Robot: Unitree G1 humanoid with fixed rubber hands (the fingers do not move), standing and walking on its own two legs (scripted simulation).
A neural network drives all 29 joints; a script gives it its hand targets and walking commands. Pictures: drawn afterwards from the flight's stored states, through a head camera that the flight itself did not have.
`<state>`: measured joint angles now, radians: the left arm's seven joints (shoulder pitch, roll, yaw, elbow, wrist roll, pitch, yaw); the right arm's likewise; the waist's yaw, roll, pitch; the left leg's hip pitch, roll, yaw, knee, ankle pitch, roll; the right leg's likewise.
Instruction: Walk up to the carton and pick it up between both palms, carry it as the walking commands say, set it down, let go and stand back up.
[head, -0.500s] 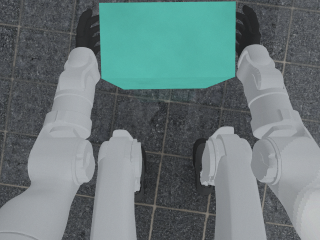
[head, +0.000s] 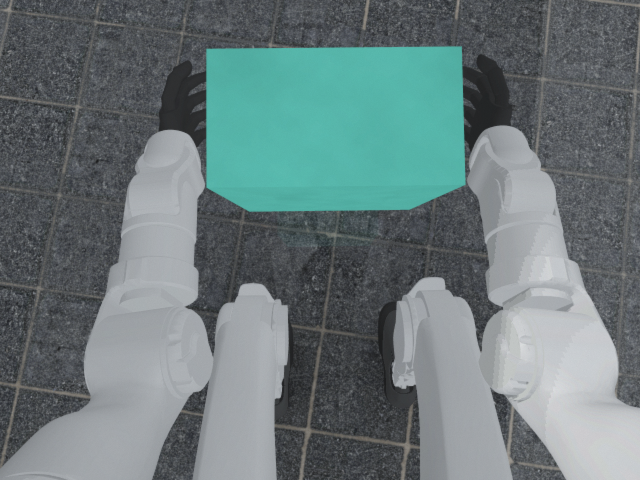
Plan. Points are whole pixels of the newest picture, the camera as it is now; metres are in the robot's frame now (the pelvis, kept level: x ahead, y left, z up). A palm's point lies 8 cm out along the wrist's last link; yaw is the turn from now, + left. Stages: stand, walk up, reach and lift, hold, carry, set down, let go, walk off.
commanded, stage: reach and lift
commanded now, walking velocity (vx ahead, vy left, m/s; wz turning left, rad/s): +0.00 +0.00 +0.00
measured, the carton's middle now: (331, 147) +0.50 +0.00 -0.15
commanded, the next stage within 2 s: none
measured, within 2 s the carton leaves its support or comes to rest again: neither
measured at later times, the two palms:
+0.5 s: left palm (152, 118) +0.48 +0.18 +0.00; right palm (528, 113) +0.47 -0.18 +0.00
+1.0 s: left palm (106, 96) +0.46 +0.17 +0.08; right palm (586, 92) +0.45 -0.18 +0.08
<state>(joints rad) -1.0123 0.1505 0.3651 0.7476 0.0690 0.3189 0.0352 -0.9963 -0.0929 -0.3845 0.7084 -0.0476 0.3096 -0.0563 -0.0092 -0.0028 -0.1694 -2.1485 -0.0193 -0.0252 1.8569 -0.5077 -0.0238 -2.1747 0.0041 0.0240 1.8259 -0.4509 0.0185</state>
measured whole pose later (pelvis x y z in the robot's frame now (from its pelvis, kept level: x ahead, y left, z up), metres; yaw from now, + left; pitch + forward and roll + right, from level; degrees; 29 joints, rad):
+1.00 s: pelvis +0.04 +0.00 +0.13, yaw +0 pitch +39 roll +0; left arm -0.73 0.04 0.40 0.65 0.15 0.36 -0.01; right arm -0.71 0.01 -0.39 0.62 -0.13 0.34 -0.02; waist -0.01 0.00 -0.29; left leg -1.66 -0.01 -0.03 1.46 -0.49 -0.02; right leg -1.68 0.01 0.02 1.43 -0.44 0.01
